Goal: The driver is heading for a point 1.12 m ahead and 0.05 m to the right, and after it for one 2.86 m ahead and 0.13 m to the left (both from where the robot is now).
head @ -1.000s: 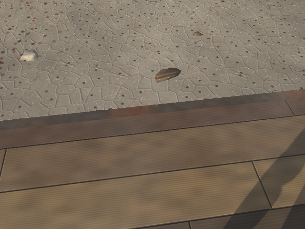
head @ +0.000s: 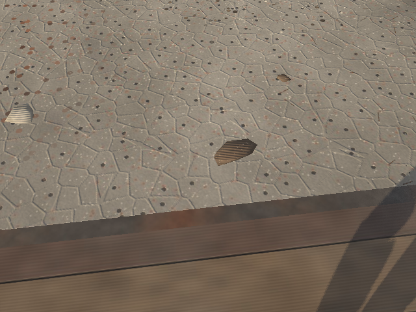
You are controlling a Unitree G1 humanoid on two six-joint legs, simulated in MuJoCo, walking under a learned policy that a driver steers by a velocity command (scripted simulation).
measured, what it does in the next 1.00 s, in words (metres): walks ahead: left foot, then right foot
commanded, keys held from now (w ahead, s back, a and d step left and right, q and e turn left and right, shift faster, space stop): w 0.76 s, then w+e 0.24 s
